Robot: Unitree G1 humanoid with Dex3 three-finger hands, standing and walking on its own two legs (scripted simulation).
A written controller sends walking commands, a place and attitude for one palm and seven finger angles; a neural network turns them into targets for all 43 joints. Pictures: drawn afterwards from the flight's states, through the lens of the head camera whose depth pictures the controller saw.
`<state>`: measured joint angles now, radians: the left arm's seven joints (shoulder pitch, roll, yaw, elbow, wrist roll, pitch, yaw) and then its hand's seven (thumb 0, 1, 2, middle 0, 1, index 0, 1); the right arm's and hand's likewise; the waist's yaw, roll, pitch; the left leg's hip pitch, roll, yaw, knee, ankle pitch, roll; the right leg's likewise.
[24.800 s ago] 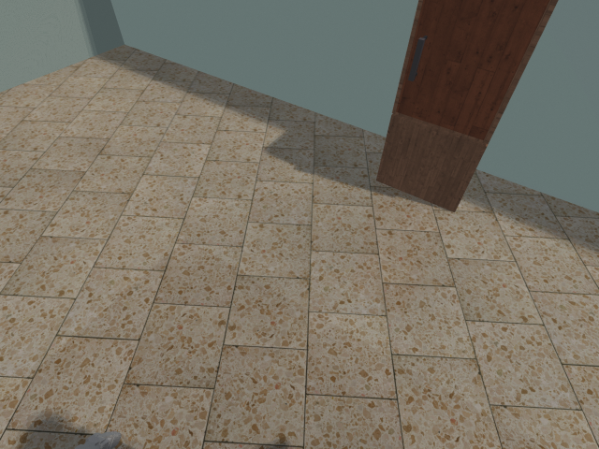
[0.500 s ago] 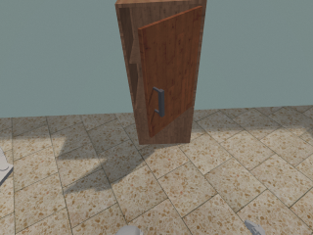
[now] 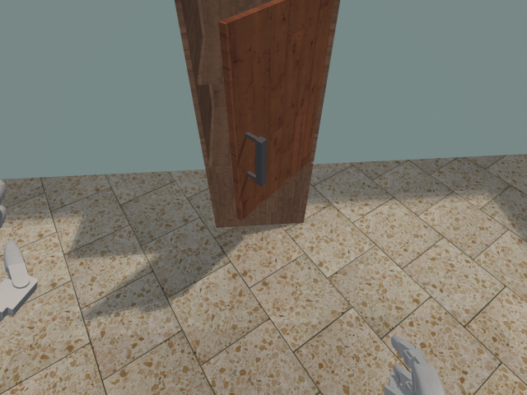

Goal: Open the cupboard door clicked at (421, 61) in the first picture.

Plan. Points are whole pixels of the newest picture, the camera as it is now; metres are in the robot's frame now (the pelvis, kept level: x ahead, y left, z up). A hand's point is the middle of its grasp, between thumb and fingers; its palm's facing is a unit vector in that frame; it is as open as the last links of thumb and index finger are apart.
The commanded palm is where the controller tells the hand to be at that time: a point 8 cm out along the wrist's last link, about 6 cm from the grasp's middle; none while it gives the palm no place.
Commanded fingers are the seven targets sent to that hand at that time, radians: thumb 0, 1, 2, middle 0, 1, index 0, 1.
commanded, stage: stop stepping back and stand still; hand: left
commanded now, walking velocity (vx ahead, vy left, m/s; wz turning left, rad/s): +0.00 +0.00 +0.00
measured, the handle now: (255, 159) +0.69 +0.05 -0.09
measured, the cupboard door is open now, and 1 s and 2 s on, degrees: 45 45 45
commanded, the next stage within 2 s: let the arm hang, fingers relaxed in 0.16 s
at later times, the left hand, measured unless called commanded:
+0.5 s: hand out of the picture +0.07 +0.23 -0.13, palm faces -0.02 -0.96 -0.28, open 7.4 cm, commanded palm none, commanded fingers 0.00 0.90 0.90 -0.20 -0.30 -0.20 -0.30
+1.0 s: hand out of the picture -0.09 +0.22 -0.16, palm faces +0.03 -0.97 -0.23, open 7.3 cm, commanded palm none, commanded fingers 0.00 0.90 0.90 -0.20 -0.30 -0.20 -0.30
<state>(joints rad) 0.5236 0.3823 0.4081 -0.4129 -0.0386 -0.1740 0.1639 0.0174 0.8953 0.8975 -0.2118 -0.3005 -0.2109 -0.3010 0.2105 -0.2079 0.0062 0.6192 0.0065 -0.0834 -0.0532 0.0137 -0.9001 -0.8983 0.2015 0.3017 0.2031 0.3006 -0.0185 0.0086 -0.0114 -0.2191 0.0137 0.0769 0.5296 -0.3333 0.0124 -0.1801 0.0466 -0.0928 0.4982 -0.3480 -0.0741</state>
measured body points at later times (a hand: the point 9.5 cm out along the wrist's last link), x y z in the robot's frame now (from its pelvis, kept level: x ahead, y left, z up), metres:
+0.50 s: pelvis -0.04 +0.03 +0.00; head -0.01 +0.02 +0.45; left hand +0.07 +0.28 -0.11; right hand +0.08 -0.23 -0.13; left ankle -0.04 +0.11 -0.73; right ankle -0.05 -0.07 -0.73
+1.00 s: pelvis -0.06 +0.04 +0.01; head -0.04 +0.03 +0.46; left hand -0.09 +0.27 -0.14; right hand -0.08 -0.17 -0.16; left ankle -0.04 +0.11 -0.73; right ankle -0.05 -0.07 -0.73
